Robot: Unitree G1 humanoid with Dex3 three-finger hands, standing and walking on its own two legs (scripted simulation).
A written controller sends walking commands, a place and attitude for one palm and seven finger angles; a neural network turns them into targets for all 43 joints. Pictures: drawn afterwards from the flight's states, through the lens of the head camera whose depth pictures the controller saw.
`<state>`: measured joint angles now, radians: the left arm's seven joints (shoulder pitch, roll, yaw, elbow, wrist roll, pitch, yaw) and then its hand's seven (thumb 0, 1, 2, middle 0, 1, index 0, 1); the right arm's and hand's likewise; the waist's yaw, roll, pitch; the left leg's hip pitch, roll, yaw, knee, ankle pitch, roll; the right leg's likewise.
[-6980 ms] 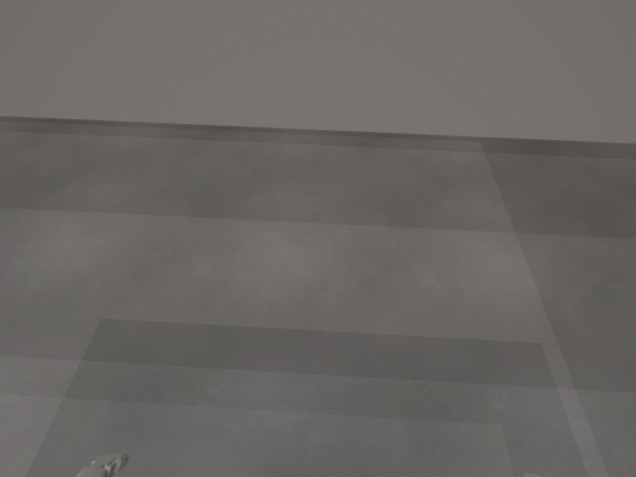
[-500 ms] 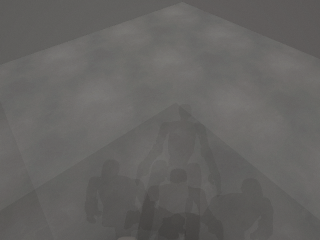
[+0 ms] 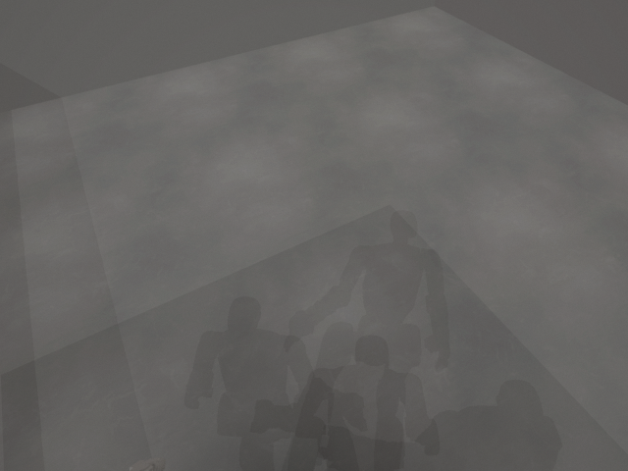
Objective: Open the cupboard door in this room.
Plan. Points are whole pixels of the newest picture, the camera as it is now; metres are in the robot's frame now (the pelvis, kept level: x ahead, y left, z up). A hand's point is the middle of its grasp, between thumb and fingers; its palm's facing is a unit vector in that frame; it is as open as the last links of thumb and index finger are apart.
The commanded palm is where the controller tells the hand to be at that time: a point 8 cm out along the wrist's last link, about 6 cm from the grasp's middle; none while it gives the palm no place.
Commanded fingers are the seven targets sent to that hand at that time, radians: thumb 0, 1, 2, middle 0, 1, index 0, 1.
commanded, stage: turn or walk to find it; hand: left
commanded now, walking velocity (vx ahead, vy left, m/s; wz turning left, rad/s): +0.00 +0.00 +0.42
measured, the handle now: out of the picture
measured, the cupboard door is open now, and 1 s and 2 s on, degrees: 0 0 0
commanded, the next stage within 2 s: none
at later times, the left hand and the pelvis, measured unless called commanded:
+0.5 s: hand out of the picture -0.05 +0.19 -0.17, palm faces +0.29 -0.93 -0.24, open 7.4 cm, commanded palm none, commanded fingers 0.00 0.90 0.90 -0.20 -0.30 -0.20 -0.30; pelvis -0.04 -0.01 -0.01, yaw +14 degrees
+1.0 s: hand out of the picture -0.04 +0.21 -0.15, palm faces +0.42 -0.86 -0.28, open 7.4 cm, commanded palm none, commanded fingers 0.00 0.90 0.90 -0.20 -0.30 -0.20 -0.30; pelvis -0.06 -0.02 -0.01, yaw +25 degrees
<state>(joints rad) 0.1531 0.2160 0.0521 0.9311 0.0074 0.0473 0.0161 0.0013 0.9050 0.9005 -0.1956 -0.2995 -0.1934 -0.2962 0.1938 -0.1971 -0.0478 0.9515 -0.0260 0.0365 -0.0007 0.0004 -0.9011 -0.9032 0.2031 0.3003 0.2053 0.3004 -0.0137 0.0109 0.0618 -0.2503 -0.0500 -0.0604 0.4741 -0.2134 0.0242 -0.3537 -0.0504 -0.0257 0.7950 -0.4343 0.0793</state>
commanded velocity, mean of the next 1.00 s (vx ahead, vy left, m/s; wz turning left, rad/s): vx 0.00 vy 0.00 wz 0.42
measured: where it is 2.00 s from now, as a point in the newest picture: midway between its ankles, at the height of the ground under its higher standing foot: outside the picture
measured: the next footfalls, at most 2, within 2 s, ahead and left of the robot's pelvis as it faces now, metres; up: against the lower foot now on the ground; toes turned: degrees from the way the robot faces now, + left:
right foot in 0.06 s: +0.04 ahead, -0.12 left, +0.00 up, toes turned -1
left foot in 0.54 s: -0.04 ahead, +0.13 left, +0.00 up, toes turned +19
